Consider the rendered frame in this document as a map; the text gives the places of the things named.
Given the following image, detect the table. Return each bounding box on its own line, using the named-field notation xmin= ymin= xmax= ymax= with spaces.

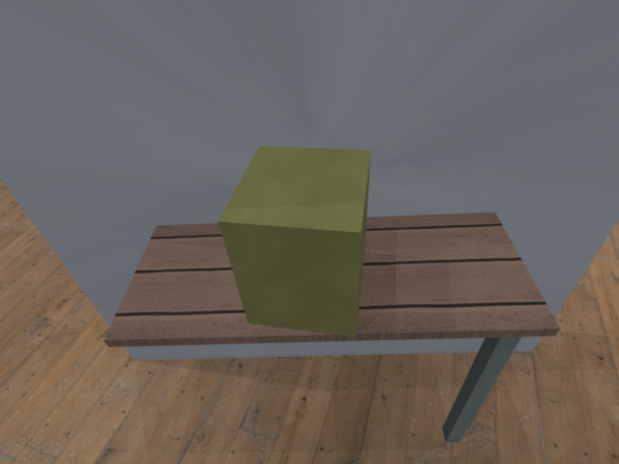
xmin=103 ymin=212 xmax=560 ymax=443

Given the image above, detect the carton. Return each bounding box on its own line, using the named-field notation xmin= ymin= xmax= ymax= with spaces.
xmin=218 ymin=146 xmax=370 ymax=336

